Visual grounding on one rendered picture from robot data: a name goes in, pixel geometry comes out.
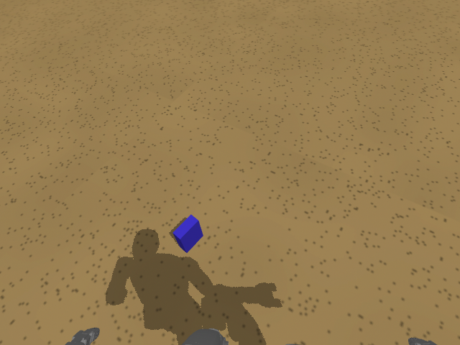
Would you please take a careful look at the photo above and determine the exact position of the carton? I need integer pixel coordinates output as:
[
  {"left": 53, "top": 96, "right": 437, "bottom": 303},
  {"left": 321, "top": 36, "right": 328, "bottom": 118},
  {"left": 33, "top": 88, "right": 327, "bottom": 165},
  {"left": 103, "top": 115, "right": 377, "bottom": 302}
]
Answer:
[{"left": 173, "top": 215, "right": 203, "bottom": 253}]

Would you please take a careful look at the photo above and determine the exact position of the left robot hand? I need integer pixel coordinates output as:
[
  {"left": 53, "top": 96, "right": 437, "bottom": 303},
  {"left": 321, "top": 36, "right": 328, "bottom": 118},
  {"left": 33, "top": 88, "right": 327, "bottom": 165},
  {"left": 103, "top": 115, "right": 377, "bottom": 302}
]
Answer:
[{"left": 65, "top": 328, "right": 100, "bottom": 345}]

